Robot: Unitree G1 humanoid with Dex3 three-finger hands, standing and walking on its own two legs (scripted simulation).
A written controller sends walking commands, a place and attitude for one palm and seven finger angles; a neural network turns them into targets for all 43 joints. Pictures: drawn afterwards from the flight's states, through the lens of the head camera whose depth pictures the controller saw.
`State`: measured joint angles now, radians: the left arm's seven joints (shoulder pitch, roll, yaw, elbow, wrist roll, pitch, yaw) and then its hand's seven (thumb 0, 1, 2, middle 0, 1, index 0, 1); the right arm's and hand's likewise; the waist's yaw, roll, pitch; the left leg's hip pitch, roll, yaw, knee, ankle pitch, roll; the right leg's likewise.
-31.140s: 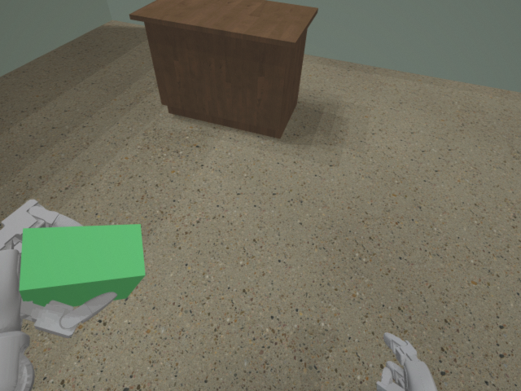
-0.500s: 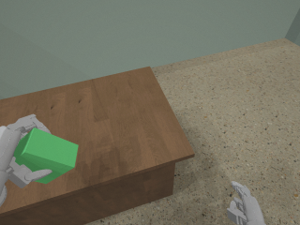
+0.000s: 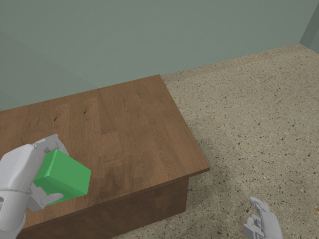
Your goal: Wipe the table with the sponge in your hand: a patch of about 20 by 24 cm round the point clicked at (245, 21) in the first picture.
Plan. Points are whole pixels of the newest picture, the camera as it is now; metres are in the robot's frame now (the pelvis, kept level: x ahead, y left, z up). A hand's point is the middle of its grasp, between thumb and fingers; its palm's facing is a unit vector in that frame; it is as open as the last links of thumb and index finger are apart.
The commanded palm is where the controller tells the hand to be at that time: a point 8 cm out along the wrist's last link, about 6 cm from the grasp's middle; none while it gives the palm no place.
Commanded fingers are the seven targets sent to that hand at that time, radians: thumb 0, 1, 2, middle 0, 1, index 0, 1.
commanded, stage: turn the palm down, sponge in hand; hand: left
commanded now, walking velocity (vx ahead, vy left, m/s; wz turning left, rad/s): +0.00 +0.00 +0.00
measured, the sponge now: (57, 182) +0.21 +0.27 +0.07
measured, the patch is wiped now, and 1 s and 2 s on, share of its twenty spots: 0.00 0.00 0.00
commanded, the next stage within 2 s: move the sponge above the wiping area in 1.06 s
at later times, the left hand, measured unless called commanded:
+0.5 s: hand (37, 168) +0.22 +0.30 +0.11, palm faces +0.06 -0.13 -0.99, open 10.2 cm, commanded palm +0.19 +0.30 +0.17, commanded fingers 0.00 0.10 1.30 -1.20 -1.60 -1.20 -1.60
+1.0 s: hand (27, 159) +0.24 +0.33 +0.12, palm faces +0.08 -0.06 -0.99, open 10.2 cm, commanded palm +0.20 +0.31 +0.17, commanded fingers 0.00 0.10 1.30 -1.20 -1.60 -1.20 -1.60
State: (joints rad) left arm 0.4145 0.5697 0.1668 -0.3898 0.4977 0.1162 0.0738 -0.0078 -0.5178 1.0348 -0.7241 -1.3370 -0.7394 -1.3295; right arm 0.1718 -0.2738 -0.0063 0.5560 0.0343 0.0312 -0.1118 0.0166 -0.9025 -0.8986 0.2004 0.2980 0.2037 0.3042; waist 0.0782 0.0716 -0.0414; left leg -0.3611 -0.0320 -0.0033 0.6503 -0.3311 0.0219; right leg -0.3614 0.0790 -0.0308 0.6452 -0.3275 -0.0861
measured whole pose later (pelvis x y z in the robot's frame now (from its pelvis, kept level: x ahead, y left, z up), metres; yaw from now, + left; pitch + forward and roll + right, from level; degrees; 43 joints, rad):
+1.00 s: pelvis +0.01 +0.03 +0.02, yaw +0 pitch -1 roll +0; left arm 0.16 0.52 -0.01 -0.20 0.89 0.35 0.05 0.00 -0.52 1.04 -0.73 -1.34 -0.74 -1.33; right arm 0.00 -0.26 0.04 0.66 0.03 0.08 -0.03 0.02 -0.90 -0.90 0.20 0.30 0.20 0.30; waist 0.14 0.09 0.00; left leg -0.15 -0.06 0.00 0.40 -0.23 0.06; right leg -0.14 0.05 0.00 0.39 -0.22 -0.05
